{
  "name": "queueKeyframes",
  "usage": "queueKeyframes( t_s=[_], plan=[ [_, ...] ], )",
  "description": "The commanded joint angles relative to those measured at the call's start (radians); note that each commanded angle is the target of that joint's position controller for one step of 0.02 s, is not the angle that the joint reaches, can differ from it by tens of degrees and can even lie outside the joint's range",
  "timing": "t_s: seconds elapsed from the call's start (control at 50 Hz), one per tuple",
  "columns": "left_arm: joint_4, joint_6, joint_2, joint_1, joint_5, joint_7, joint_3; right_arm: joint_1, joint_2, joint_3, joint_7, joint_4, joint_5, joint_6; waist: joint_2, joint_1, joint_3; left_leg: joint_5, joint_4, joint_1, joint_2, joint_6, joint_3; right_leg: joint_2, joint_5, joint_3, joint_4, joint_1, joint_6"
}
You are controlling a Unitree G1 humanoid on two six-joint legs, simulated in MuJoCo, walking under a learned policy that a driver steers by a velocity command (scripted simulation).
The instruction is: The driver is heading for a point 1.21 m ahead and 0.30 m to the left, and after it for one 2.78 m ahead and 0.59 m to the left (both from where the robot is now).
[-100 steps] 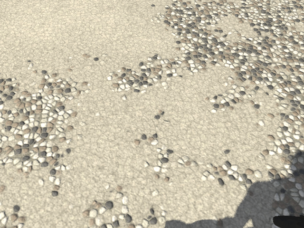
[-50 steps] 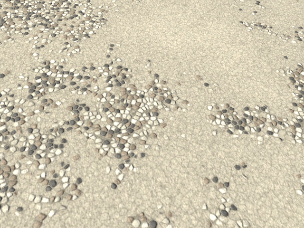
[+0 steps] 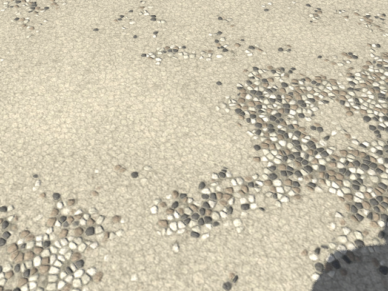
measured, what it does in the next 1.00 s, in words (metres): walks ahead, turning left: right foot, then left foot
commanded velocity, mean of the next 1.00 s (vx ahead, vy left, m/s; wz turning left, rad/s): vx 0.13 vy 0.00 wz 0.29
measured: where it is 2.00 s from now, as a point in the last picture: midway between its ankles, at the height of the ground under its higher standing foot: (143, 248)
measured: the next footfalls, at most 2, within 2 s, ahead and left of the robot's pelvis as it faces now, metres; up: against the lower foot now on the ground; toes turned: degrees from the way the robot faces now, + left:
right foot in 0.28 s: +0.29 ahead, -0.14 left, +0.00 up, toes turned +1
left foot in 0.68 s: +0.20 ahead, +0.10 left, +0.00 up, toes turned +15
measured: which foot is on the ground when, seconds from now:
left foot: down 0.00-0.28, up 0.30-0.66, down 0.68-1.00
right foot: up 0.00-0.26, down 0.28-0.68, up 0.70-1.00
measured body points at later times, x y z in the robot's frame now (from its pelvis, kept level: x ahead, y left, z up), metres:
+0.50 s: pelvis +0.16 -0.04 +0.00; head +0.20 -0.05 +0.45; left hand +0.32 +0.23 -0.08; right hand +0.29 -0.32 -0.12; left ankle +0.14 +0.10 -0.67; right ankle +0.25 -0.14 -0.73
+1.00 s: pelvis +0.19 +0.00 +0.01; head +0.21 +0.04 +0.46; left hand +0.24 +0.33 -0.09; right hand +0.41 -0.22 -0.07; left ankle +0.16 +0.08 -0.73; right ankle +0.28 -0.14 -0.69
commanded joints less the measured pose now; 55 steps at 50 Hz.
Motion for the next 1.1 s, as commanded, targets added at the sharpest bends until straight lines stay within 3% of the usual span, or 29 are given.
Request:
queueKeyframes(
  t_s=[0.02, 0.06, 0.1, 0.14, 0.18, 0.24, 0.26, 0.28, 0.3, 0.32, 0.34, 0.38, 0.42, 0.48, 0.56, 0.6, 0.64, 0.66, 0.68, 0.7, 0.72, 0.74, 0.78, 0.84, 0.88, 0.92, 1.0, 1.06, 1.1],
  plan=[
    [-0.093, -0.015, 0.073, -0.019, 0.005, -0.005, 0.022, 0.044, -0.089, -0.022, -0.003, -0.015, -0.008, -0.013, 0.12, -0.011, -0.048, 0.217, -0.254, 0.193, 0.286, 0.199, -0.316, -0.093, 0.027, 0.035, -0.033, -0.206, 0.01],
    [-0.099, -0.009, 0.038, -0.034, 0.018, -0.003, 0.01, 0.032, -0.114, -0.026, -0.003, 0.013, 0.004, -0.022, 0.116, 0.01, -0.035, 0.505, -0.257, 0.147, 0.289, 0.215, -0.217, -0.088, 0.024, 0.004, -0.165, -0.183, 0.034],
    [-0.107, -0.012, 0.014, -0.065, 0.034, -0.008, -0.006, 0.014, -0.151, -0.034, -0.008, 0.029, 0.013, -0.017, 0.118, 0.009, -0.06, 0.599, -0.256, 0.132, 0.266, 0.207, -0.129, -0.092, 0.146, -0.031, -0.322, -0.124, 0.042],
    [-0.108, -0.02, 0.014, -0.109, 0.03, -0.02, -0.011, 0.023, -0.164, -0.034, -0.013, 0.043, 0.018, -0.002, 0.126, -0.014, -0.087, 0.598, -0.251, 0.124, 0.228, 0.179, -0.065, -0.067, 0.307, -0.067, -0.459, -0.038, 0.04],
    [-0.126, -0.025, 0.027, -0.177, 0.03, -0.028, -0.007, 0.073, -0.172, -0.032, -0.015, 0.07, 0.03, 0.014, 0.124, -0.039, -0.097, 0.543, -0.219, 0.157, 0.223, 0.158, -0.081, -0.046, 0.378, -0.064, -0.555, 0.003, 0.034],
    [-0.129, -0.032, 0.065, -0.17, 0.042, -0.028, 0.012, 0.076, -0.185, -0.03, -0.017, 0.086, 0.047, 0.032, 0.113, -0.002, -0.111, 0.412, -0.103, 0.179, 0.221, 0.108, -0.13, -0.014, 0.447, -0.065, -0.718, 0.114, 0.0],
    [-0.115, -0.033, 0.088, -0.138, 0.05, -0.022, 0.024, 0.091, -0.162, -0.022, -0.017, 0.091, 0.043, 0.034, 0.099, 0.01, -0.122, 0.367, -0.041, 0.155, 0.189, 0.08, -0.134, -0.013, 0.512, -0.071, -0.766, 0.207, -0.019],
    [-0.118, -0.034, 0.15, -0.099, 0.059, -0.01, 0.04, 0.117, -0.124, -0.008, -0.017, 0.085, 0.022, 0.029, 0.035, 0.018, -0.17, 0.212, 0.077, 0.093, 0.124, 0.027, -0.106, -0.117, 0.832, 0.004, -0.76, 0.34, -0.055],
    [-0.141, -0.021, 0.195, -0.07, 0.085, 0.004, 0.045, 0.221, -0.051, 0.02, -0.016, 0.084, 0.002, 0.026, -0.15, -0.003, -0.29, -0.266, 0.319, -0.103, 0.04, -0.045, -0.063, -0.367, 1.143, 0.207, -0.697, 0.579, -0.192],
    [-0.138, -0.003, 0.14, -0.049, 0.074, 0.001, 0.032, 0.249, -0.078, 0.018, -0.021, 0.092, 0.026, 0.043, -0.229, 0.023, -0.388, -0.568, 0.515, -0.157, 0.028, -0.077, -0.1, -0.447, 1.087, 0.319, -0.722, 0.584, -0.29],
    [-0.132, 0.008, 0.127, -0.058, 0.053, -0.004, 0.031, 0.215, -0.162, -0.009, -0.026, 0.088, 0.042, 0.063, -0.16, 0.035, -0.339, -0.561, 0.636, -0.209, 0.046, -0.089, -0.117, -0.409, 0.898, 0.292, -0.766, 0.519, -0.282],
    [-0.128, 0.011, 0.103, -0.151, 0.038, -0.003, 0.023, 0.16, -0.162, -0.023, -0.048, 0.078, 0.038, 0.106, -0.091, 0.003, -0.207, -0.449, 0.695, -0.271, 0.085, -0.107, -0.104, -0.344, 0.611, 0.19, -0.838, 0.373, -0.231],
    [-0.124, 0.01, 0.096, -0.238, 0.051, 0.001, 0.024, 0.174, -0.137, -0.026, -0.065, 0.074, 0.032, 0.145, -0.11, -0.043, -0.144, -0.349, 0.672, -0.172, 0.097, -0.128, -0.08, -0.302, 0.485, 0.09, -0.907, 0.188, -0.213],
    [-0.108, 0.006, 0.086, -0.275, 0.058, 0.012, 0.029, 0.161, -0.104, -0.025, -0.067, 0.047, 0.025, 0.162, -0.113, -0.052, -0.135, -0.268, 0.569, -0.102, 0.104, -0.123, -0.047, -0.288, 0.424, -0.011, -0.935, 0.123, -0.217],
    [-0.079, 0.014, 0.113, -0.27, 0.046, 0.023, 0.043, 0.088, -0.1, -0.018, -0.04, -0.004, 0.021, 0.163, -0.104, -0.025, -0.155, -0.203, 0.387, -0.033, 0.115, -0.086, -0.021, -0.324, 0.41, -0.048, -0.923, 0.158, -0.224],
    [-0.065, 0.021, 0.131, -0.266, 0.034, 0.022, 0.049, 0.087, -0.117, -0.025, -0.026, -0.018, 0.022, 0.165, -0.103, -0.028, -0.155, -0.195, 0.311, 0.003, 0.107, -0.06, 0.0, -0.343, 0.396, -0.053, -0.901, 0.178, -0.21],
    [-0.052, 0.03, 0.137, -0.284, 0.013, 0.022, 0.053, 0.134, -0.12, -0.033, -0.016, -0.007, 0.019, 0.166, -0.087, -0.065, -0.149, -0.098, 0.147, 0.099, 0.077, -0.018, 0.038, -0.323, 0.336, -0.096, -0.833, 0.154, -0.156],
    [-0.033, 0.034, 0.114, -0.252, 0.008, 0.022, 0.05, 0.16, -0.139, -0.043, -0.018, 0.002, 0.013, 0.165, -0.047, -0.067, -0.137, -0.046, 0.064, 0.161, 0.057, 0.014, 0.022, -0.286, 0.241, -0.138, -0.758, 0.11, -0.099],
    [-0.018, 0.039, 0.07, -0.202, 0.022, 0.017, 0.041, 0.175, -0.211, -0.064, -0.03, -0.005, 0.011, 0.164, 0.147, -0.048, -0.097, 0.132, -0.087, 0.228, 0.174, 0.079, -0.181, -0.191, 0.08, -0.241, -0.544, -0.019, 0.0],
    [-0.072, 0.039, 0.046, -0.239, 0.054, 0.018, 0.032, 0.141, -0.323, -0.081, -0.044, -0.049, 0.003, 0.16, 0.396, -0.033, -0.041, 0.313, -0.162, 0.249, 0.417, 0.262, -0.548, -0.018, -0.252, -0.26, -0.293, -0.286, 0.097],
    [-0.09, 0.036, 0.084, -0.338, 0.049, 0.026, 0.044, 0.161, -0.295, -0.073, -0.036, -0.058, -0.033, 0.135, 0.281, -0.105, -0.087, 0.254, -0.193, 0.186, 0.428, 0.332, -0.574, -0.005, -0.278, -0.084, -0.113, -0.289, 0.083],
    [-0.085, 0.038, 0.095, -0.325, 0.029, 0.029, 0.052, 0.118, -0.271, -0.065, -0.035, -0.058, -0.032, 0.114, 0.23, -0.067, -0.079, 0.198, -0.189, 0.18, 0.375, 0.287, -0.485, -0.022, -0.184, -0.044, -0.066, -0.298, 0.064],
    [-0.044, 0.044, 0.111, -0.27, 0.04, 0.043, 0.066, 0.019, -0.207, -0.05, -0.043, -0.075, 0.014, 0.104, 0.166, -0.022, -0.079, 0.174, -0.161, 0.194, 0.295, 0.191, -0.385, -0.041, -0.037, -0.027, -0.085, -0.303, 0.063],
    [-0.037, 0.034, 0.087, -0.24, 0.035, 0.038, 0.064, 0.029, -0.178, -0.036, -0.059, -0.085, 0.014, 0.111, 0.158, -0.01, -0.135, 0.319, -0.133, 0.215, 0.25, 0.189, -0.337, -0.011, 0.053, -0.031, -0.075, -0.237, 0.088],
    [-0.042, 0.024, 0.07, -0.255, 0.026, 0.027, 0.056, 0.081, -0.181, -0.041, -0.066, -0.077, 0.027, 0.112, 0.153, -0.033, -0.15, 0.021, -0.17, 0.272, 0.228, 0.187, -0.364, -0.012, 0.107, -0.033, -0.219, -0.254, 0.091],
    [-0.058, 0.011, 0.069, -0.308, 0.019, 0.012, 0.052, 0.103, -0.197, -0.046, -0.069, -0.073, 0.03, 0.11, 0.19, -0.06, -0.103, -0.259, -0.225, 0.266, 0.229, 0.193, -0.433, -0.007, 0.125, -0.026, -0.362, -0.251, 0.092],
    [-0.067, -0.032, 0.071, -0.336, 0.012, -0.015, 0.048, 0.113, -0.222, -0.055, -0.063, -0.075, 0.027, 0.102, 0.199, -0.077, -0.066, -0.312, -0.228, 0.212, 0.224, 0.208, -0.487, 0.011, 0.089, -0.026, -0.562, -0.143, 0.079],
    [-0.058, -0.059, 0.079, -0.304, 0.0, -0.029, 0.051, 0.106, -0.221, -0.053, -0.052, -0.081, 0.031, 0.101, 0.198, -0.061, -0.061, -0.342, -0.211, 0.138, 0.203, 0.207, -0.533, 0.031, 0.078, -0.036, -0.661, -0.006, 0.055],
    [-0.035, -0.075, 0.078, -0.234, -0.005, -0.031, 0.056, 0.075, -0.201, -0.045, -0.05, -0.091, 0.035, 0.105, 0.18, -0.009, -0.058, -0.368, -0.169, 0.064, 0.163, 0.179, -0.54, 0.031, 0.175, -0.052, -0.793, 0.146, 0.031]
  ],
)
